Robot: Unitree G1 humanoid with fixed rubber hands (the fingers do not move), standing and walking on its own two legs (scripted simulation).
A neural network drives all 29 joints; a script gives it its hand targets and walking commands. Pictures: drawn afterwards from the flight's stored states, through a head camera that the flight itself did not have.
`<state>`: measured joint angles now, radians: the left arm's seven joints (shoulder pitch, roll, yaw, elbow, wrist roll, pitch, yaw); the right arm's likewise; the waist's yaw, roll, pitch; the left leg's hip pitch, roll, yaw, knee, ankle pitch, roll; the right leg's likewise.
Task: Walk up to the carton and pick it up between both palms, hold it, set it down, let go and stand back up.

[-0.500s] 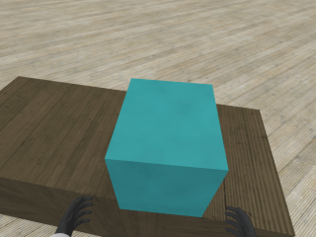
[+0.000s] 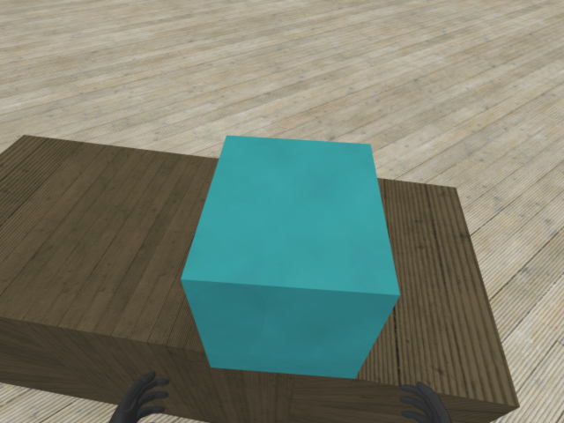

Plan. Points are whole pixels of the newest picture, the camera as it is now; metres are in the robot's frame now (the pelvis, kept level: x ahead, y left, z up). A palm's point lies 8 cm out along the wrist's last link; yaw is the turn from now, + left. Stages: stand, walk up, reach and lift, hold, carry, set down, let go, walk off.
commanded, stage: set down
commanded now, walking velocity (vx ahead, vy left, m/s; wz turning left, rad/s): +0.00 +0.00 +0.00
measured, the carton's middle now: (290, 256) +0.43 +0.01 -0.03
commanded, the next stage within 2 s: let go in 0.08 s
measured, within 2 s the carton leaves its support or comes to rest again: neither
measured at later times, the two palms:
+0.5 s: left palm (124, 417) +0.16 +0.23 -0.08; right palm out of the picture +0.16 -0.22 -0.08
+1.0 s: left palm out of the picture +0.12 +0.25 -0.11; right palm out of the picture +0.02 -0.26 -0.12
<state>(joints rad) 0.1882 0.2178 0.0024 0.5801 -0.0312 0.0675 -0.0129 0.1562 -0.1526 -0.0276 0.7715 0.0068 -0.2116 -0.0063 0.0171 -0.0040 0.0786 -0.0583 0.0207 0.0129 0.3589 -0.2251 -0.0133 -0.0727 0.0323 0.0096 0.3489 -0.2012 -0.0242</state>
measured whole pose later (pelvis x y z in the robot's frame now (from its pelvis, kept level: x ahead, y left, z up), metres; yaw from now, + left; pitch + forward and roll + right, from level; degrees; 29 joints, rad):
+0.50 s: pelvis +0.00 +0.00 +0.00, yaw +0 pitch -3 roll +0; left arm 0.18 0.20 0.02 0.51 0.00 0.12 0.01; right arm 0.15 -0.19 -0.02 0.74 0.00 -0.21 0.02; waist 0.02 0.00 0.07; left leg -0.08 0.03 0.03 0.37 -0.24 -0.01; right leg -0.09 0.03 0.01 0.36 -0.20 -0.02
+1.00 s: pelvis -0.02 +0.02 -0.01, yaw -7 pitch +0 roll +0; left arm 0.30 0.22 0.03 0.66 0.03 -0.01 -0.02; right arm 0.26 -0.26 -0.08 0.82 -0.04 0.04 0.02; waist -0.01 0.01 0.00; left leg -0.22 0.04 0.14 0.51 -0.29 0.01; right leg -0.28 0.05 0.11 0.50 -0.22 0.00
